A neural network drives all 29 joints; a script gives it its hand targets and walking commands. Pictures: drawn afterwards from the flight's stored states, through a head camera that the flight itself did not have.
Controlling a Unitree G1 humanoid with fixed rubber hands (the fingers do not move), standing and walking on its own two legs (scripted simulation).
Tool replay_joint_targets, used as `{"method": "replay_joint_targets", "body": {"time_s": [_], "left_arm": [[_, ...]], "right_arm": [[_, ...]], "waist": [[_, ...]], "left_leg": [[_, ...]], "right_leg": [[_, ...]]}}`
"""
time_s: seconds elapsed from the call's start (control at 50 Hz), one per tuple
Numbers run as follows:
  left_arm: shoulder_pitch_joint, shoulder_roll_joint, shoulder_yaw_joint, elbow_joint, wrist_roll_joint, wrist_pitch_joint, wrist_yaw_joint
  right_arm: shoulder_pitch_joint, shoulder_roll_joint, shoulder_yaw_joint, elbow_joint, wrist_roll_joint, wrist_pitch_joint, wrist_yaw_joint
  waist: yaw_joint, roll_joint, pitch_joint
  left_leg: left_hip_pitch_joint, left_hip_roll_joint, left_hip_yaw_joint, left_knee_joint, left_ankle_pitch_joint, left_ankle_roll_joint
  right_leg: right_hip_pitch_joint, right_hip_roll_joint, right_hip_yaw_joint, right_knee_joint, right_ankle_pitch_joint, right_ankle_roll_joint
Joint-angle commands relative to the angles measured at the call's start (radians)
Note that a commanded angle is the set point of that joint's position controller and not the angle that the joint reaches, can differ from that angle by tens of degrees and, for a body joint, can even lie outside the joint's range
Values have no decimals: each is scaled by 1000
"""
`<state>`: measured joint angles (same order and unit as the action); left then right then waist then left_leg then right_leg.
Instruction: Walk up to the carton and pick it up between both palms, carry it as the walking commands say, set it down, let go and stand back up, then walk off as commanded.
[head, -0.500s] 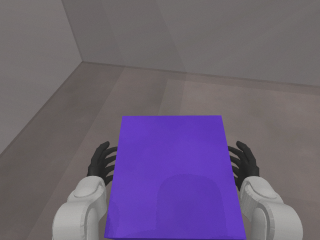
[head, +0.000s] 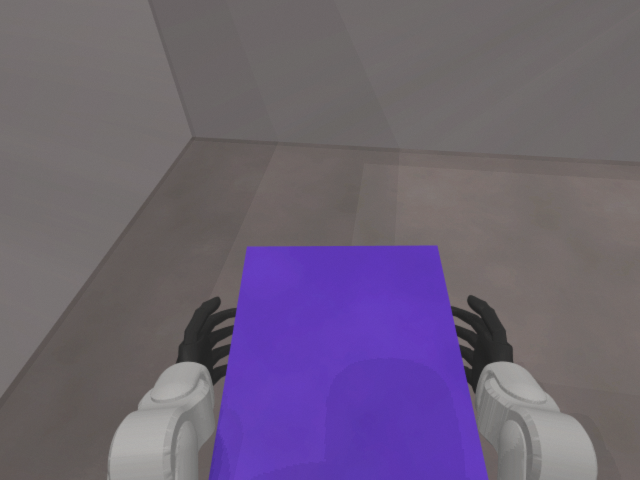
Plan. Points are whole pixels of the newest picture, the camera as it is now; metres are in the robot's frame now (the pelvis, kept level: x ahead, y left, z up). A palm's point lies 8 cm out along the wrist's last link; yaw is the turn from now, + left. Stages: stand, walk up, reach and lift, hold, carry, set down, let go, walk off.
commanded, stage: carry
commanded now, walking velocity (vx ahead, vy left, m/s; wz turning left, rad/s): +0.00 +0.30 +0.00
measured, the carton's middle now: (341, 382) +0.25 -0.01 +0.02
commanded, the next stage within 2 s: none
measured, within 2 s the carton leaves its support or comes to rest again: neither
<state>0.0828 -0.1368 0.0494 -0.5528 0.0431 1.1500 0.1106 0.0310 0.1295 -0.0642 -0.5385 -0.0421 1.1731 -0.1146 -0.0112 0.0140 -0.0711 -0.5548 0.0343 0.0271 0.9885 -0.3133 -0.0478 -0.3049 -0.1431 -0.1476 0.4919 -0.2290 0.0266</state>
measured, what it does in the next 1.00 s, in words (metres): steps to the left: left foot, then right foot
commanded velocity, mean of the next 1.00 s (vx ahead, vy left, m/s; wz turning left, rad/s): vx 0.00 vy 0.02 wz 0.00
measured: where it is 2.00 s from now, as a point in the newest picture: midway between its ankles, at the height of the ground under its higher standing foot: outside the picture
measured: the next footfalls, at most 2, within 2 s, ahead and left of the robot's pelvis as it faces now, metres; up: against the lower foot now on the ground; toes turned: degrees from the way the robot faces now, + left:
left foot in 0.14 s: +0.06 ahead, +0.25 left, +0.00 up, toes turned -14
right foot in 0.48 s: +0.00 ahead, +0.06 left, +0.00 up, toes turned -8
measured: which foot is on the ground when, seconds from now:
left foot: up 0.00-0.12, down 0.14-1.00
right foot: down 0.00-0.14, up 0.16-0.46, down 0.48-1.00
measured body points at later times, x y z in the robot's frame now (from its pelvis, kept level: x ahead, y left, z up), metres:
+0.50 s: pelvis -0.03 +0.16 -0.01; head -0.05 +0.16 +0.44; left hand +0.22 +0.31 +0.08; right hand +0.22 +0.00 +0.08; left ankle +0.02 +0.24 -0.74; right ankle -0.04 +0.06 -0.74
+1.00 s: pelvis -0.04 +0.19 +0.00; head -0.06 +0.19 +0.45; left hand +0.21 +0.33 +0.08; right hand +0.21 +0.02 +0.09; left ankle +0.02 +0.24 -0.74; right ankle -0.04 +0.06 -0.74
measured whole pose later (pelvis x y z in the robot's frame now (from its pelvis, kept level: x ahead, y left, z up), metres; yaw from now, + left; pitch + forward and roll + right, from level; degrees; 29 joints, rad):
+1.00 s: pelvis -0.04 +0.19 +0.00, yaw -1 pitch +3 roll -1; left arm 0.01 -0.13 0.05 -0.51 0.05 1.20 0.13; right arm -0.01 0.13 -0.10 -0.49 -0.03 1.19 -0.11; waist -0.01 0.00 -0.12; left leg -0.36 -0.03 0.15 0.45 -0.15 0.10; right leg -0.28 -0.05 -0.14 0.48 -0.24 0.00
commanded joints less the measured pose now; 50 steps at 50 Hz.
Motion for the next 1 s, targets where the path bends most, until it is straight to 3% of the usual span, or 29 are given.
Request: {"method": "replay_joint_targets", "body": {"time_s": [0.0, 0.06, 0.08, 0.1, 0.12, 0.14, 0.16, 0.18, 0.2, 0.22, 0.24, 0.3, 0.34, 0.38, 0.42, 0.44, 0.48, 0.5, 0.54, 0.6, 0.78, 0.98], "left_arm": [[-373, -721, -625, -112, -266, -4, -114], [-333, -693, -628, -111, -257, 10, -105], [-326, -685, -634, -112, -254, 14, -102], [-322, -681, -643, -116, -248, 16, -101], [-320, -670, -648, -120, -244, 18, -99], [-315, -669, -654, -115, -240, 25, -98], [-360, -697, -688, -147, -267, 23, -102], [-392, -739, -711, -156, -284, 14, -106], [-433, -774, -738, -166, -304, 9, -112], [-446, -793, -747, -154, -314, 7, -115], [-451, -802, -757, -152, -316, 4, -116], [-446, -784, -743, -139, -299, -1, -111], [-418, -761, -720, -115, -282, 8, -105], [-391, -741, -698, -93, -270, 19, -101], [-366, -732, -672, -64, -258, 28, -100], [-364, -725, -660, -56, -254, 31, -101], [-379, -718, -646, -42, -249, 32, -107], [-385, -725, -635, -26, -244, 28, -110], [-423, -738, -633, -38, -255, 30, -111], [-425, -728, -627, -44, -253, 40, -100], [-464, -743, -649, -34, -269, 50, -98], [-458, -742, -647, -39, -266, 42, -93]], "right_arm": [[-364, 786, 673, -98, 279, -19, 97], [-331, 753, 658, -97, 276, -4, 90], [-312, 743, 650, -89, 274, 0, 89], [-296, 735, 642, -81, 274, 2, 88], [-296, 726, 634, -83, 271, 3, 87], [-301, 698, 617, -76, 262, 5, 88], [-297, 706, 602, -72, 269, -7, 97], [-336, 753, 612, -106, 288, -19, 105], [-341, 772, 604, -105, 279, -29, 112], [-339, 782, 600, -89, 274, -35, 118], [-325, 785, 598, -74, 265, -40, 123], [-324, 772, 607, -71, 261, -45, 127], [-318, 744, 611, -76, 254, -37, 123], [-312, 729, 615, -73, 249, -26, 119], [-318, 720, 621, -65, 248, -13, 115], [-315, 715, 622, -57, 247, -7, 114], [-318, 720, 624, -47, 240, -1, 109], [-389, 730, 648, -92, 261, 1, 112], [-443, 747, 650, -97, 279, 7, 115], [-430, 740, 627, -59, 277, 20, 111], [-417, 756, 587, -17, 268, 22, 110], [-420, 762, 594, -35, 280, 10, 109]], "waist": [[10, -238, -130], [18, -301, -158], [10, -304, -185], [7, -250, -227], [3, -111, -246], [-1, 121, -230], [-17, 368, -241], [-6, 281, -269], [-5, 227, -262], [1, 195, -260], [3, 198, -252], [0, 170, -225], [-2, 157, -220], [0, 147, -221], [15, 106, -210], [16, 75, -213], [3, -34, -192], [5, -127, -156], [2, -79, -113], [5, -7, -130], [3, 18, -152], [-1, 16, -183]], "left_leg": [[55, 8, 26, -170, -36, -11], [116, -6, 69, -380, -59, -9], [174, -17, 101, -500, 2, -6], [289, -38, 137, -578, 27, -4], [403, 4, 96, -647, 100, -2], [492, 216, -143, -689, 364, 48], [517, 374, -371, -658, 632, 173], [485, 333, -272, -594, 739, 199], [450, 289, -196, -571, 707, 191], [432, 253, -134, -576, 585, 180], [411, 230, -112, -587, 476, 179], [362, 229, -133, -635, 302, 199], [360, 255, -178, -659, 289, 221], [346, 257, -184, -666, 291, 217], [308, 229, -154, -641, 256, 182], [274, 208, -137, -633, 218, 153], [216, 142, -97, -598, 159, 95], [236, 106, -54, -585, 125, 76], [260, 104, -56, -596, 78, 73], [241, 135, -106, -663, 31, 95], [262, 136, -113, -687, 7, 106], [284, 143, -119, -682, 80, 111]], "right_leg": [[94, -208, 114, -161, 299, -97], [135, -223, 117, -116, 339, -76], [144, -205, 92, -64, 328, -51], [103, -160, 56, 23, 294, -20], [2, -108, 13, 139, 160, 11], [-213, -17, -32, 273, -194, 58], [-361, 66, -8, 451, -518, 58], [-296, 42, 94, 570, -506, 37], [-287, 39, 102, 632, -425, 32], [-281, 30, 104, 656, -337, 29], [-279, 28, 100, 644, -288, 27], [-229, 49, 77, 523, -263, 22], [-192, 63, 66, 389, -270, 11], [-114, 80, 52, 242, -236, 0], [7, 100, 23, 17, -115, -9], [96, 83, 22, -78, -36, -14], [163, -18, 119, -115, 1, -31], [71, -58, 159, -112, -31, -42], [-19, -42, 141, -132, -156, -46], [30, 12, 110, -92, -106, -55], [30, 13, 117, -83, -81, -59], [38, 12, 112, -70, -52, -59]]}}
